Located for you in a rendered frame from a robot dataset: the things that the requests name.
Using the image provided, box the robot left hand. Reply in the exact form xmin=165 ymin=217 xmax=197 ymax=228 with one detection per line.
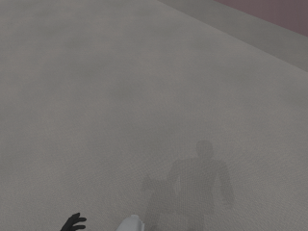
xmin=61 ymin=213 xmax=87 ymax=231

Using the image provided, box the left robot thigh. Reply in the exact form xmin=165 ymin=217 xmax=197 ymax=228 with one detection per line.
xmin=115 ymin=217 xmax=145 ymax=231

